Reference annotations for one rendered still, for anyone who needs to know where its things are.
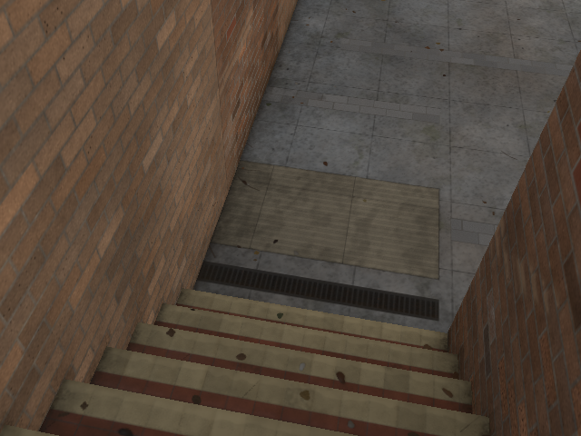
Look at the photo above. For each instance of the stairs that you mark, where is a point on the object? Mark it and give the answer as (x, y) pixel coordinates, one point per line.
(217, 365)

